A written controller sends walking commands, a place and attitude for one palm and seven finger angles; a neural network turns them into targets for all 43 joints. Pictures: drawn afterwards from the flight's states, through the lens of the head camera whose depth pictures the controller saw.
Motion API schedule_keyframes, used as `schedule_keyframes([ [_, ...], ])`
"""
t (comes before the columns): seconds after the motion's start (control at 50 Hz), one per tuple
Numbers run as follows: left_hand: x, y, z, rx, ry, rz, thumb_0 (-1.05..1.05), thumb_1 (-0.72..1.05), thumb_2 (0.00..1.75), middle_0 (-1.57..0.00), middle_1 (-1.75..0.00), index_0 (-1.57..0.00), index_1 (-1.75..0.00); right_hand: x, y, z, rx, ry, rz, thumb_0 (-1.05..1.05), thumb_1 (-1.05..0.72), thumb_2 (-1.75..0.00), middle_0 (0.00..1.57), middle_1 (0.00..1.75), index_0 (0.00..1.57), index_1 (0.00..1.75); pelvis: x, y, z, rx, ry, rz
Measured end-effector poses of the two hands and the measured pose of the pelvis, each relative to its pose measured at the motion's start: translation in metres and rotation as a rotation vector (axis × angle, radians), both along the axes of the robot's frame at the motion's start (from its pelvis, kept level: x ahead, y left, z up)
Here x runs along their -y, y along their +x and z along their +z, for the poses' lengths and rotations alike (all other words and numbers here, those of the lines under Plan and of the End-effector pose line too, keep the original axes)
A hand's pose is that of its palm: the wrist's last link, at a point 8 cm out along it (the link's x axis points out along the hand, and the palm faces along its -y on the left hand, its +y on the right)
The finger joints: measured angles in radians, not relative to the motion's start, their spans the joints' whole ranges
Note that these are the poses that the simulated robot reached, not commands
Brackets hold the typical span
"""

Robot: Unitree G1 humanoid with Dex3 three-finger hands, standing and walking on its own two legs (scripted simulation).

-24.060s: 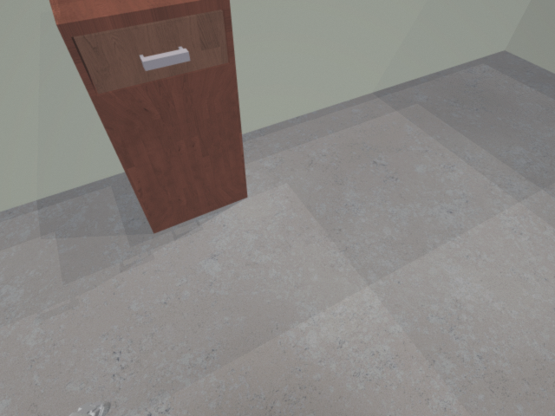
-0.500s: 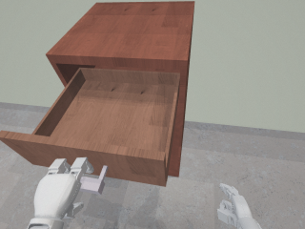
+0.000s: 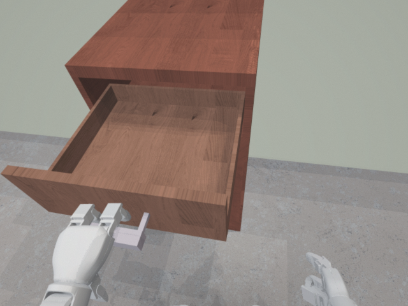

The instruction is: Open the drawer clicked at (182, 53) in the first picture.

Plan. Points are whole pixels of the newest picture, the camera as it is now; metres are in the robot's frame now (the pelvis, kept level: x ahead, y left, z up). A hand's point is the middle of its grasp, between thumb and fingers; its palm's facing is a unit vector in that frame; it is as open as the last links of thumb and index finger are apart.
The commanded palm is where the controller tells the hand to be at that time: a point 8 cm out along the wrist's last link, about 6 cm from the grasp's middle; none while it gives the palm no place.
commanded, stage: lift the hand off the handle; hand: left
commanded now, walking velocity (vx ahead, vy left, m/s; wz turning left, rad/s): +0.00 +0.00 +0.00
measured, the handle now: (112, 223) +0.25 +0.21 +0.04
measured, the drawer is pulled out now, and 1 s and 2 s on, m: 0.30 0.29 0.29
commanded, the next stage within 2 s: draw the hand back to the body in 1.30 s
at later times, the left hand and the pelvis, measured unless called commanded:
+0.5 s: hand (88, 235) +0.21 +0.22 +0.08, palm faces +0.02 -0.11 -0.99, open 13.3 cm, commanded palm +0.19 +0.22 +0.15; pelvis +0.01 +0.01 +0.02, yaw -1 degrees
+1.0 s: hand (61, 203) +0.22 +0.23 +0.16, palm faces +0.14 -0.12 -0.98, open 13.7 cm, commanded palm +0.19 +0.22 +0.22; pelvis +0.03 +0.02 +0.04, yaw -1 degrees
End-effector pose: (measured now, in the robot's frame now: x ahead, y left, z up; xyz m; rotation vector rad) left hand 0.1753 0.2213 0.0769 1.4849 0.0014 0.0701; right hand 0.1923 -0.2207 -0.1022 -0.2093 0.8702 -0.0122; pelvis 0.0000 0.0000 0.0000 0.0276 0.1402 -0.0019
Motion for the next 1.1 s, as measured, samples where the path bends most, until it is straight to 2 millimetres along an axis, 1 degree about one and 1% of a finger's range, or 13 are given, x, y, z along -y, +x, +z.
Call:
schedule_keyframes([
  [0.08, 0.000, 0.005, 0.002, -0.007, 0.002, 0.002, 0.00, -0.49, 0.30, -0.37, -1.24, -0.34, -1.23, -0.009, -0.002, 0.001, 0.002, 0.015, 0.005, 0.01, -0.91, -0.90, 0.20, 0.30, 0.20, 0.30, 0.000, -0.003, 0.002, 0.016, -0.002, 0.005],
  [0.18, 0.000, 0.010, 0.009, -0.043, -0.002, -0.002, 0.00, -0.49, 0.30, -0.38, -1.22, -0.36, -1.24, -0.017, 0.001, 0.009, 0.031, 0.034, 0.006, 0.01, -0.91, -0.90, 0.20, 0.30, 0.20, 0.30, -0.001, -0.003, 0.008, 0.042, -0.004, 0.002],
  [0.34, -0.005, 0.011, 0.038, -0.008, -0.008, -0.009, 0.00, -0.49, 0.30, -0.35, -1.21, -0.40, -1.24, -0.016, 0.011, 0.026, 0.086, 0.033, 0.011, 0.01, -0.91, -0.90, 0.20, 0.30, 0.20, 0.30, -0.004, 0.001, 0.016, 0.072, -0.008, -0.006],
  [0.44, -0.007, 0.012, 0.046, -0.027, -0.013, -0.007, 0.00, -0.49, 0.30, -0.33, -1.20, -0.42, -1.24, -0.014, 0.017, 0.033, 0.090, 0.022, 0.018, 0.01, -0.91, -0.90, 0.20, 0.30, 0.20, 0.30, -0.006, 0.005, 0.020, 0.086, -0.011, -0.006],
  [0.52, -0.008, 0.012, 0.058, -0.020, -0.028, -0.007, 0.00, -0.49, 0.30, -0.32, -1.20, -0.42, -1.23, -0.015, 0.023, 0.038, 0.098, 0.020, 0.025, 0.01, -0.91, -0.90, 0.20, 0.30, 0.20, 0.30, -0.009, 0.009, 0.024, 0.094, -0.015, -0.007],
  [0.72, -0.008, 0.012, 0.086, 0.004, -0.033, -0.016, 0.00, -0.49, 0.30, -0.33, -1.20, -0.42, -1.24, -0.030, 0.035, 0.044, 0.102, 0.050, 0.059, 0.01, -0.91, -0.90, 0.20, 0.30, 0.20, 0.30, -0.016, 0.019, 0.029, 0.107, -0.023, -0.010],
  [0.82, -0.010, 0.015, 0.095, -0.016, -0.034, -0.026, 0.00, -0.49, 0.30, -0.35, -1.22, -0.43, -1.25, -0.039, 0.040, 0.047, 0.104, 0.063, 0.076, 0.01, -0.91, -0.90, 0.20, 0.30, 0.20, 0.30, -0.018, 0.023, 0.032, 0.119, -0.028, -0.009],
  [0.94, -0.013, 0.018, 0.127, 0.085, -0.030, -0.032, 0.00, -0.49, 0.30, -0.35, -1.21, -0.38, -1.23, -0.045, 0.045, 0.053, 0.118, 0.078, 0.084, 0.01, -0.91, -0.90, 0.20, 0.30, 0.20, 0.30, -0.021, 0.027, 0.035, 0.128, -0.032, -0.009],
  [0.98, -0.015, 0.019, 0.135, 0.100, -0.030, -0.021, 0.00, -0.49, 0.30, -0.34, -1.21, -0.36, -1.22, -0.045, 0.047, 0.055, 0.118, 0.086, 0.084, 0.01, -0.91, -0.90, 0.20, 0.30, 0.20, 0.30, -0.022, 0.027, 0.035, 0.133, -0.033, -0.008],
  [1.04, -0.017, 0.022, 0.140, 0.090, -0.034, -0.007, 0.00, -0.49, 0.30, -0.33, -1.20, -0.34, -1.21, -0.046, 0.049, 0.057, 0.121, 0.092, 0.087, 0.01, -0.91, -0.90, 0.20, 0.30, 0.20, 0.30, -0.024, 0.028, 0.037, 0.140, -0.032, -0.005],
  [1.1, -0.014, 0.025, 0.144, 0.072, -0.048, -0.016, 0.00, -0.50, 0.30, -0.32, -1.20, -0.33, -1.21, -0.047, 0.052, 0.060, 0.128, 0.093, 0.091, 0.01, -0.91, -0.90, 0.20, 0.30, 0.20, 0.30, -0.025, 0.028, 0.037, 0.145, -0.033, -0.003],
])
